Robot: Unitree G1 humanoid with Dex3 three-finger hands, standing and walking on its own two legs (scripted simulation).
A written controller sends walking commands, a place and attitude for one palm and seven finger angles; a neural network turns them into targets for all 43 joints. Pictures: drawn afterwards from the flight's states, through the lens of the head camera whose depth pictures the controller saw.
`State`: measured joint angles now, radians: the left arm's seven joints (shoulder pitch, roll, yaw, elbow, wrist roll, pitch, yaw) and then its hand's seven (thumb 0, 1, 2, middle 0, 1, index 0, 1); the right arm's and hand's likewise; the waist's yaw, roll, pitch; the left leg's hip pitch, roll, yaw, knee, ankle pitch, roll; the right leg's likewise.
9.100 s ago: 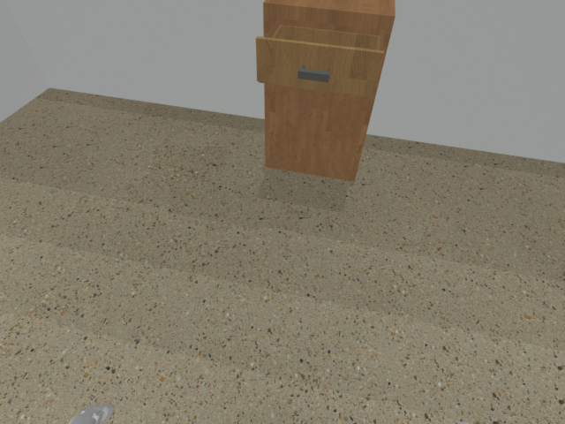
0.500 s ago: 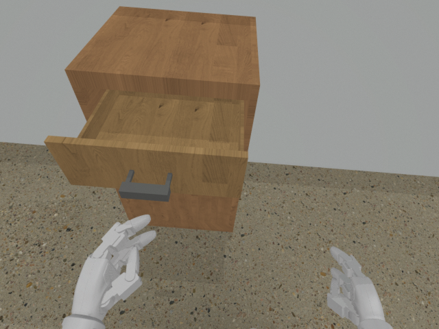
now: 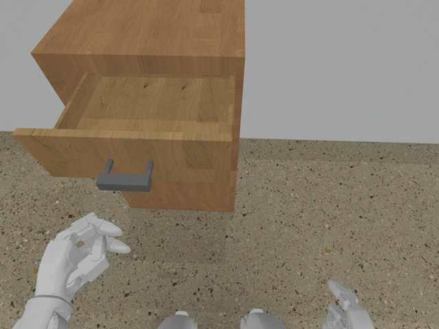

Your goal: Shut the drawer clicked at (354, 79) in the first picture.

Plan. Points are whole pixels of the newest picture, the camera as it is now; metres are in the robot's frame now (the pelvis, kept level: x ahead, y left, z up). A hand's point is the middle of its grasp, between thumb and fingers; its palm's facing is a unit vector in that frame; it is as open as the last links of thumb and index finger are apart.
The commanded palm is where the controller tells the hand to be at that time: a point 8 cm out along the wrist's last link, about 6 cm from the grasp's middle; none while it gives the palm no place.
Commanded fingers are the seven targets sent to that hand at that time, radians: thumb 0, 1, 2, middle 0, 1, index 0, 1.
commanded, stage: raise the hand and make a fist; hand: left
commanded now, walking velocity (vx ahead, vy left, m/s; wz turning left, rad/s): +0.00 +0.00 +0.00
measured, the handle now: (127, 173) +0.43 +0.21 -0.02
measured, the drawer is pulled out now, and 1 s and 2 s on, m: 0.21 0.21 0.21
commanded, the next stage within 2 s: bring the fist close to the handle in 1.04 s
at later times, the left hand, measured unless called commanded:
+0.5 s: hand (102, 257) +0.23 +0.18 +0.07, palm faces -0.10 -1.00 +0.01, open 3.2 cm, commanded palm +0.20 +0.23 +0.08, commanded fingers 0.00 0.90 0.90 -1.40 -1.60 -1.40 -1.60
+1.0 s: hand (104, 248) +0.23 +0.17 +0.09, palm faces -0.01 -1.00 -0.04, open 3.3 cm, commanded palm +0.21 +0.23 +0.09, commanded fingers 0.00 0.90 0.90 -1.40 -1.60 -1.40 -1.60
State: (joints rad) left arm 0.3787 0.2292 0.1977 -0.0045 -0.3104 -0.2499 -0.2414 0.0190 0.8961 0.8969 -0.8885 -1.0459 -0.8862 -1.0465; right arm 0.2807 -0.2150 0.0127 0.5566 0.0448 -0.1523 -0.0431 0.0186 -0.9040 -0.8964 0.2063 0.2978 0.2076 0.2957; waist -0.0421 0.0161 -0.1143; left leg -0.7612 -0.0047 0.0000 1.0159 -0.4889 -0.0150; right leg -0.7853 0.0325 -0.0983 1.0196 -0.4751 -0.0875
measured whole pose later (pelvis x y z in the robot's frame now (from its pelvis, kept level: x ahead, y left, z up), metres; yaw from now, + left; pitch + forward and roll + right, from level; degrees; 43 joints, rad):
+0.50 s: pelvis +0.01 +0.06 +0.01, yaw +0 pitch +12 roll -2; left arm 0.44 0.15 -0.06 -0.18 -0.15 -0.29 -0.12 0.01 0.90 0.90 -1.35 -1.55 -1.35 -1.55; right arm 0.22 -0.21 0.05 0.43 0.02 -0.16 0.00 0.02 -0.91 -0.90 0.20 0.30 0.21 0.30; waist -0.01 0.04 -0.15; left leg -0.72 -0.05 0.00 1.02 -0.51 0.07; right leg -0.71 0.00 -0.08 0.97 -0.46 -0.01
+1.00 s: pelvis +0.02 +0.05 +0.01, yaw -1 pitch +12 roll -1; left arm 0.50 0.18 -0.07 -0.27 -0.13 -0.26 0.01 0.02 0.90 0.90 -1.40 -1.60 -1.40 -1.60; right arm 0.30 -0.23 0.03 0.43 0.01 -0.10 0.00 0.02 -0.91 -0.90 0.20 0.30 0.20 0.30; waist -0.02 0.03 -0.14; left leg -0.68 -0.04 0.01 0.98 -0.51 0.05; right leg -0.68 0.01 -0.07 0.95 -0.47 -0.03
